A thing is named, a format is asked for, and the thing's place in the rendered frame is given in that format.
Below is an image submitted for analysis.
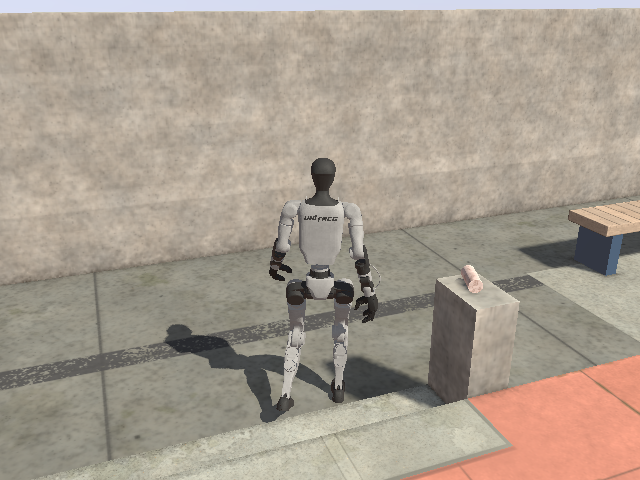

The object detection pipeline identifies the robot right upper arm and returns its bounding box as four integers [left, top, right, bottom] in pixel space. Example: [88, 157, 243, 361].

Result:
[343, 202, 365, 260]

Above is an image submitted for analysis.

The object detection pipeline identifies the robot head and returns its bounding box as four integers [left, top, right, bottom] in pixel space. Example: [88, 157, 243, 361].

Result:
[305, 158, 339, 206]

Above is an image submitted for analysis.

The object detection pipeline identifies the robot left foot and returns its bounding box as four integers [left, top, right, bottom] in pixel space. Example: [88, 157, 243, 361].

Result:
[276, 394, 294, 411]

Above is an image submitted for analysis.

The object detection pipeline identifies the robot right forearm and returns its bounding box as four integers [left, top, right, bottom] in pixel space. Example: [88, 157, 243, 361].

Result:
[355, 245, 375, 297]

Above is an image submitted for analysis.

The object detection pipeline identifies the robot left forearm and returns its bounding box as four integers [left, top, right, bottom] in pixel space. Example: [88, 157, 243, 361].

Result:
[270, 238, 286, 270]

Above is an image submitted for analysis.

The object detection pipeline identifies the robot left upper arm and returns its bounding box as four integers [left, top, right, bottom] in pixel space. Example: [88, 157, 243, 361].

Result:
[275, 200, 301, 253]

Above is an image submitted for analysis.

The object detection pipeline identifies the robot left hand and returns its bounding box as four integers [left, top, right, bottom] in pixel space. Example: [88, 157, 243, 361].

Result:
[269, 264, 292, 281]

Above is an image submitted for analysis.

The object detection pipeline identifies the robot right hand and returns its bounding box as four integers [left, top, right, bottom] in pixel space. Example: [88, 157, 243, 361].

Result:
[354, 294, 378, 323]

